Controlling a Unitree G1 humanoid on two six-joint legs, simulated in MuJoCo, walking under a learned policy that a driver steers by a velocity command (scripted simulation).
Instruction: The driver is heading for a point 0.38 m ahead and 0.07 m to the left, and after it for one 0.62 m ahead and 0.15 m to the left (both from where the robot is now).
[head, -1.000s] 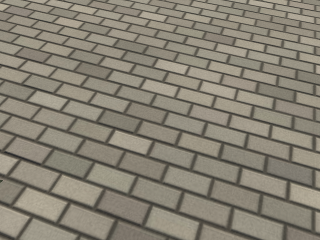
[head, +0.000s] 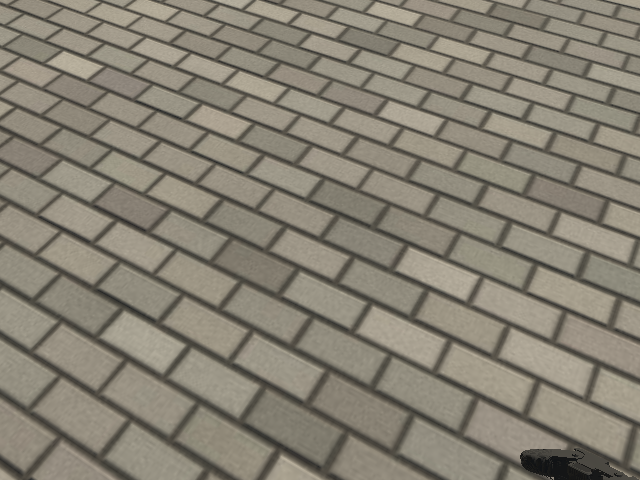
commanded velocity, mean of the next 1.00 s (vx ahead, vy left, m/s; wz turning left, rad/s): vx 0.24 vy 0.00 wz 0.31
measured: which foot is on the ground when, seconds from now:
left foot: up 0.00-0.00, down 0.02-0.48, up 0.50-0.80, down 0.82-1.00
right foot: down 0.00-0.04, up 0.06-0.44, down 0.46-0.84, up 0.86-1.00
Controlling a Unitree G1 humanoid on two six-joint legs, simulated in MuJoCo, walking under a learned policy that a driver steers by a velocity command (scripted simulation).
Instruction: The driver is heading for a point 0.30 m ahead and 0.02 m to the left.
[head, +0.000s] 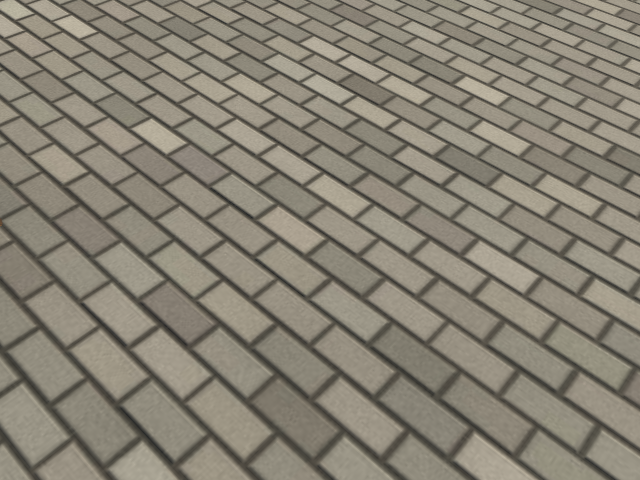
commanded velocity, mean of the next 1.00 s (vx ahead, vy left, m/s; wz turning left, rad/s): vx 0.17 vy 0.00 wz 0.01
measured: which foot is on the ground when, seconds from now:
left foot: down 0.00-0.18, up 0.20-0.56, down 0.58-1.00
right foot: up 0.00-0.14, down 0.16-1.00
